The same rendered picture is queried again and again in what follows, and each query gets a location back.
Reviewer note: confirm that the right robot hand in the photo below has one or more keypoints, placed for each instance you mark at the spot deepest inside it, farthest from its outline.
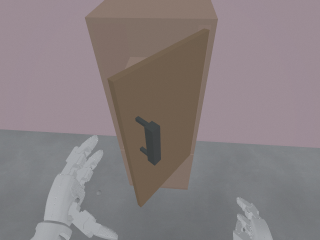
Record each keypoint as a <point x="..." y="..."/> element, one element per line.
<point x="255" y="229"/>

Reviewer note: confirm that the left robot forearm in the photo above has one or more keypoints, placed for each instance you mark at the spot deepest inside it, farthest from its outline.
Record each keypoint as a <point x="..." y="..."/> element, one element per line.
<point x="52" y="230"/>

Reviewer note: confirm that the cupboard door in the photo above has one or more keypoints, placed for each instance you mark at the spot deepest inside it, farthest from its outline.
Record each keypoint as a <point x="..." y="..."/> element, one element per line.
<point x="163" y="88"/>

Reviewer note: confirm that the handle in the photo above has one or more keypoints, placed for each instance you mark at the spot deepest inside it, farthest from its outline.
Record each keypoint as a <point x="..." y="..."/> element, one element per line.
<point x="153" y="140"/>

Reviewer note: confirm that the left robot hand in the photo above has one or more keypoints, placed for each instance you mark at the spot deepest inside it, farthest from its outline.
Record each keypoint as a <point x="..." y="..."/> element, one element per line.
<point x="69" y="185"/>

